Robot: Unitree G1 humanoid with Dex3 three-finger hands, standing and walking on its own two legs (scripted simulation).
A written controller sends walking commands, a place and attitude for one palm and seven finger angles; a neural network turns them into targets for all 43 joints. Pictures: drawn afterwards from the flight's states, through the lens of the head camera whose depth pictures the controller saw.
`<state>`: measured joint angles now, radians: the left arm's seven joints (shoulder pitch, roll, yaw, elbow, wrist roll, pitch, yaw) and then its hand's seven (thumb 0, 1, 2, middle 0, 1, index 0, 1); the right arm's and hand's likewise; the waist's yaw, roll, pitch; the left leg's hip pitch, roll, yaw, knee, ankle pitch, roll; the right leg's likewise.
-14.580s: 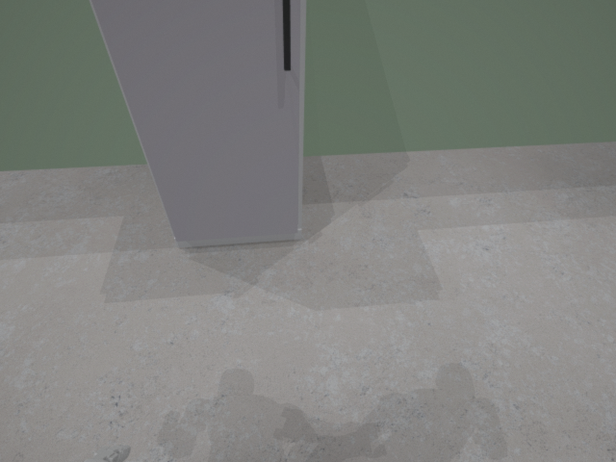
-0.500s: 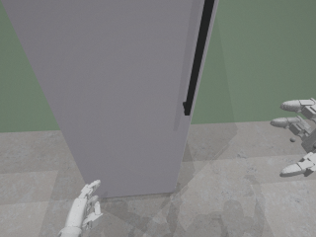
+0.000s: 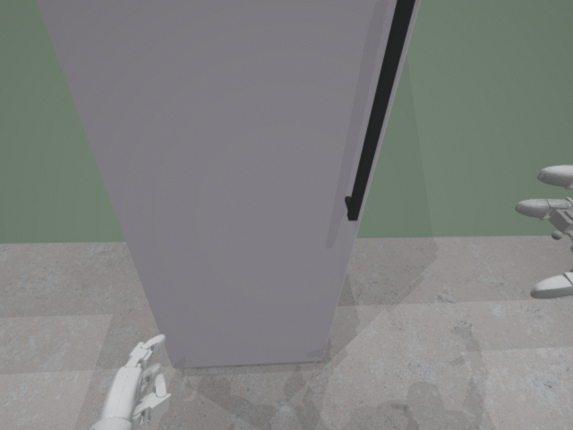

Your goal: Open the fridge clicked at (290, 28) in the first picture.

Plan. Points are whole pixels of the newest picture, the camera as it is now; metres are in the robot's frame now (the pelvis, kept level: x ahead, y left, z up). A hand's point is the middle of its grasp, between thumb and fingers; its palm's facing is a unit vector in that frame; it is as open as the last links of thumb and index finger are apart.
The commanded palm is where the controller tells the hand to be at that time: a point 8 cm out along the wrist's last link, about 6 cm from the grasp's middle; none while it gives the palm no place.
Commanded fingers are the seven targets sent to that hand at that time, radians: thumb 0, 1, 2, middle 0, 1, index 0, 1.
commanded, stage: raise the hand to about handle height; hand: right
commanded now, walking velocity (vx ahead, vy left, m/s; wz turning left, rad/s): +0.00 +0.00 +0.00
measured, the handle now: (376, 100) +0.51 -0.12 +0.26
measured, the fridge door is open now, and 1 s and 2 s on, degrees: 0 0 0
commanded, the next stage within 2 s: move the hooked fingers beside the handle in 0.10 s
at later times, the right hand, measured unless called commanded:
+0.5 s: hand (508, 229) +0.31 -0.26 +0.20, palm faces -0.01 +1.00 -0.08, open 14.0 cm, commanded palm +0.28 -0.31 +0.21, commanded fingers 0.00 0.50 -0.30 0.30 1.20 0.30 1.20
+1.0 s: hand (482, 199) +0.36 -0.25 +0.20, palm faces +0.00 +1.00 -0.03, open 14.0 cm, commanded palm +0.33 -0.29 +0.21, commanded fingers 0.00 0.50 -0.30 0.30 1.20 0.30 1.20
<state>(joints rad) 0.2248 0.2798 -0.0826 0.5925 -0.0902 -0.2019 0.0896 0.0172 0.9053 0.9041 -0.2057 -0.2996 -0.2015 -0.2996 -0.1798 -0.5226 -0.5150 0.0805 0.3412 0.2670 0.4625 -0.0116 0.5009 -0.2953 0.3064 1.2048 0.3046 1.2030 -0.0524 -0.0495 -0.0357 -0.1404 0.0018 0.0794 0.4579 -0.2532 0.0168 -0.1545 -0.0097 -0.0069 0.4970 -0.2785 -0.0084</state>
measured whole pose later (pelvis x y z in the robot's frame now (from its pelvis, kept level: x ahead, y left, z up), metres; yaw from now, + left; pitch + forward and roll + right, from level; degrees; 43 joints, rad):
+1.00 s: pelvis +0.01 -0.01 +0.00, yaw +0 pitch -1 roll +1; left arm 0.22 0.27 -0.08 0.62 -0.09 -0.16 0.11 0.02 0.91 0.90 -0.21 -0.30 -0.20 -0.30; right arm -0.43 -0.47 -0.37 0.32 0.26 0.28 0.36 -0.01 0.50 -0.30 0.30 1.20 0.30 1.20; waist -0.01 -0.03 -0.03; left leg -0.19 0.02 0.07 0.47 -0.26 0.00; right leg -0.19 0.00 -0.02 0.49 -0.28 -0.02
